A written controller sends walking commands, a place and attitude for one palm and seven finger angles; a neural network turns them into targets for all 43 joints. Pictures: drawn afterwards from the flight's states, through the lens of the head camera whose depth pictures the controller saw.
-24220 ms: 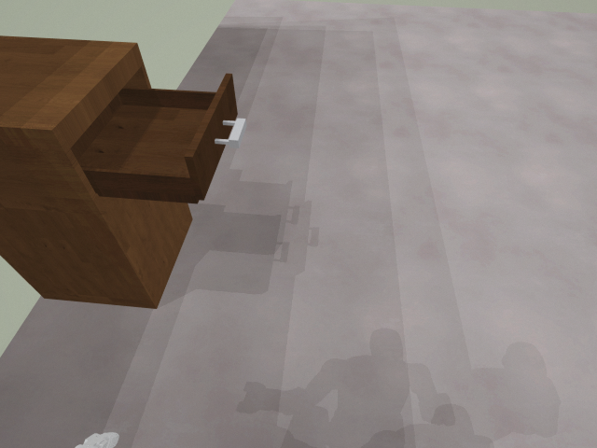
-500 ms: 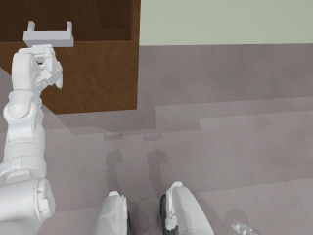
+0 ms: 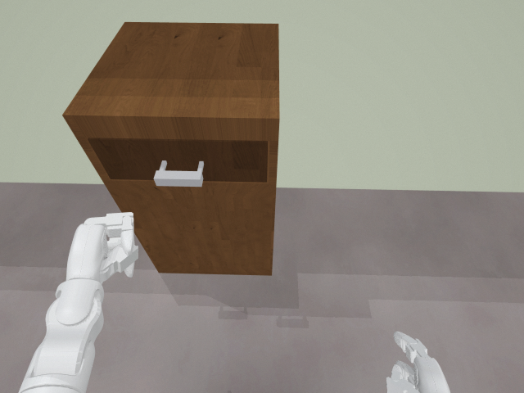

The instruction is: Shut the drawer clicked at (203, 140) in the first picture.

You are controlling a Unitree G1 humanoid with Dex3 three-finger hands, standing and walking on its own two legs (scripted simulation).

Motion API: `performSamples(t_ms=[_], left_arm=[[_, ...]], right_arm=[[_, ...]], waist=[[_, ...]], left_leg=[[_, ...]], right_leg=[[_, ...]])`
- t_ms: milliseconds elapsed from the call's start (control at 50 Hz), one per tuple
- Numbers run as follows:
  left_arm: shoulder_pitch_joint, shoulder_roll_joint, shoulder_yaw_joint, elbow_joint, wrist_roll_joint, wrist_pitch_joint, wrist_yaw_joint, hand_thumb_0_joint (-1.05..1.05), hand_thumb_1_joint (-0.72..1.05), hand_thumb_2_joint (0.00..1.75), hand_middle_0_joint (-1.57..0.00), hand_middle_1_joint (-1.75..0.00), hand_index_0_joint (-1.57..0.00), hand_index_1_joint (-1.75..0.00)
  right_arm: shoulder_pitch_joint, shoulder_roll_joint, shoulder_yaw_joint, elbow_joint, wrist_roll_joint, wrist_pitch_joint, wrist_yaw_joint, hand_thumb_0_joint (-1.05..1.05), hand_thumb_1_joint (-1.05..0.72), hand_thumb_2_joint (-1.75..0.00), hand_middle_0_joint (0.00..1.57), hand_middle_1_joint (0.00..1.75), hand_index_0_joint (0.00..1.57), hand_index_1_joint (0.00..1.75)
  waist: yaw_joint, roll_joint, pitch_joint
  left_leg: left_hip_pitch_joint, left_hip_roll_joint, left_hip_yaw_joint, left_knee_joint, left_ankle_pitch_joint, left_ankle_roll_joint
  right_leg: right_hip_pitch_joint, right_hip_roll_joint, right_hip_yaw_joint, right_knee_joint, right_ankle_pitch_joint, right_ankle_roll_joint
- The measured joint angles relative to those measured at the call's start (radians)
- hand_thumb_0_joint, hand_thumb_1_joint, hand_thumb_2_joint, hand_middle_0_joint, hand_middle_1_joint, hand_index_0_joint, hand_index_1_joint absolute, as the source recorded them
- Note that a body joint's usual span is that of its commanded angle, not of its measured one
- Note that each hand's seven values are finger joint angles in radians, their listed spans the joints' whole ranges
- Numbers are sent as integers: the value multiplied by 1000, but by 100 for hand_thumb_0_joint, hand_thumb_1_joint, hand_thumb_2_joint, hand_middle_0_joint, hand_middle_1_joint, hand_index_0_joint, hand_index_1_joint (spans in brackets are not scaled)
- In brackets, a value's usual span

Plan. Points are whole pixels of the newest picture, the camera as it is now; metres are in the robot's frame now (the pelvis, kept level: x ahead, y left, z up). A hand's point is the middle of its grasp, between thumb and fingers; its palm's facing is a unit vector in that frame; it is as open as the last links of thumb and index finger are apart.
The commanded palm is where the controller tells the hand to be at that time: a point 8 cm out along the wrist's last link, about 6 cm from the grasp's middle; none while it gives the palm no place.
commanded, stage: draw the hand back to the body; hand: left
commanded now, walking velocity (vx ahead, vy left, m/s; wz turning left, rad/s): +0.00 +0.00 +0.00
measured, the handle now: (180, 171) +0.60 +0.22 -0.09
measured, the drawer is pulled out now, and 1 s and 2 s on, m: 0.00 0.00 0.00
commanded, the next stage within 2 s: step back with the hand held close in 0.70 s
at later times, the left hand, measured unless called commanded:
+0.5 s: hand (30, 298) +0.19 +0.23 +0.18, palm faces +0.39 -0.83 -0.40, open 3.3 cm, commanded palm +0.13 +0.27 +0.20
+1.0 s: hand (4, 313) +0.17 +0.24 +0.19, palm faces +0.39 -0.80 -0.46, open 3.3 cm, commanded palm +0.11 +0.27 +0.20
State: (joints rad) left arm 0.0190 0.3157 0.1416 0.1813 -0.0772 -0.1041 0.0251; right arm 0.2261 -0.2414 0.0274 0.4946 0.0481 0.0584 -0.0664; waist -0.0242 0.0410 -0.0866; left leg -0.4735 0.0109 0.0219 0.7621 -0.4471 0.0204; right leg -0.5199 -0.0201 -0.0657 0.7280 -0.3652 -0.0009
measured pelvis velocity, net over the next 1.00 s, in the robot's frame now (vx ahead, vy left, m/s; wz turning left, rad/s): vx -0.02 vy -0.01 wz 0.00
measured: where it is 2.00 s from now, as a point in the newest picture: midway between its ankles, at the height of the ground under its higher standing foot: outside the picture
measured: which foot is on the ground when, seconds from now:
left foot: down 0.00-1.00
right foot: down 0.00-1.00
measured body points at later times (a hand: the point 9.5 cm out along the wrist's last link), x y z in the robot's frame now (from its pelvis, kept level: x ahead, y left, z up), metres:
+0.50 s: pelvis +0.01 -0.01 +0.03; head -0.01 -0.04 +0.48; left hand +0.17 +0.27 +0.20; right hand +0.20 -0.22 -0.05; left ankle -0.04 +0.10 -0.71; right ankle +0.00 -0.12 -0.71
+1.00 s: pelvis -0.02 -0.01 +0.03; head -0.02 -0.03 +0.48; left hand +0.15 +0.28 +0.22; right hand +0.16 -0.24 -0.06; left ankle -0.04 +0.10 -0.71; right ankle +0.00 -0.12 -0.71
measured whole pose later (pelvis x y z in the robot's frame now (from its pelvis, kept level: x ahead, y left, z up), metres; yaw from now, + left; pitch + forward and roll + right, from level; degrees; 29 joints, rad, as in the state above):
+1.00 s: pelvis -0.02 -0.01 +0.03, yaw +0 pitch -1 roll -1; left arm 0.56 0.33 0.35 -0.45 -0.04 -0.19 0.11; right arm 0.20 -0.24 0.00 0.59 0.00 -0.08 -0.06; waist 0.01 0.07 0.01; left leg -0.14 0.02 0.02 0.45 -0.28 0.01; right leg -0.18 0.00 -0.07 0.40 -0.19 -0.01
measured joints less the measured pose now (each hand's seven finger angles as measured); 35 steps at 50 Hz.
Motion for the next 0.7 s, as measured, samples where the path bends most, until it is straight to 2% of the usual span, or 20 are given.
performSamples(t_ms=[120,300,560,700], left_arm=[[108,-7,-4,-140,17,66,67,2,89,90,-140,-160,-139,-160],[283,-9,36,-354,13,74,65,2,89,90,-140,-160,-139,-160],[518,25,149,-653,13,27,72,2,89,90,-140,-160,-140,-160],[508,2,154,-625,20,2,76,2,89,90,-141,-160,-140,-160]], right_arm=[[-21,7,20,25,-6,-36,-22,1,-91,-90,20,30,20,30],[-40,16,28,61,-25,-93,-8,1,-91,-90,20,30,20,30],[-10,17,6,97,-38,-167,3,1,-91,-90,20,30,20,30],[-9,18,-1,117,-37,-179,-5,1,-91,-90,20,30,20,30]], waist=[[34,11,35],[68,27,68],[94,47,76],[97,48,92]], left_leg=[[178,-6,-2,-141,54,-3],[346,-3,-7,-284,112,-10],[414,7,-9,-320,128,-17],[411,6,-11,-313,136,-18]], right_leg=[[173,-1,-3,-125,42,-1],[341,7,-10,-260,93,-6],[411,19,-12,-304,112,-12],[409,18,-14,-295,118,-14]])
